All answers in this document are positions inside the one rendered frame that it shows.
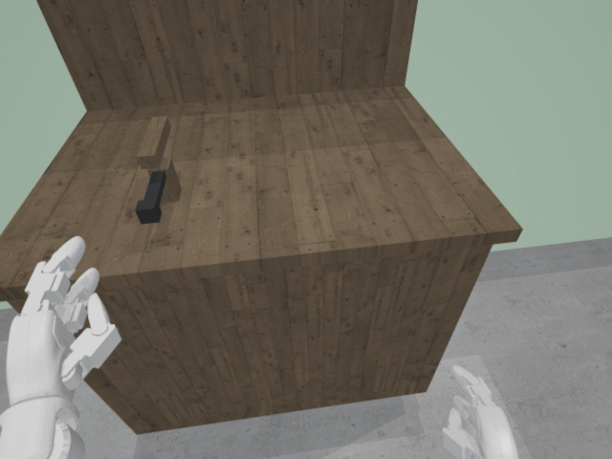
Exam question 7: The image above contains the left robot hand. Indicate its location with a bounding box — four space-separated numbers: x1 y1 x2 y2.
6 236 121 407

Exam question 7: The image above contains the right robot hand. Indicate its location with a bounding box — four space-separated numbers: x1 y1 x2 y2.
443 365 518 459

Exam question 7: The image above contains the robot left forearm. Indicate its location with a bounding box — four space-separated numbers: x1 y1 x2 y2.
0 395 85 459

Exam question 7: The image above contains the counter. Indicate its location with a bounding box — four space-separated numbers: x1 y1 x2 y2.
0 0 523 435

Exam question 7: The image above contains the tap lever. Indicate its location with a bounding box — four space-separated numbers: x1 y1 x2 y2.
135 171 166 224

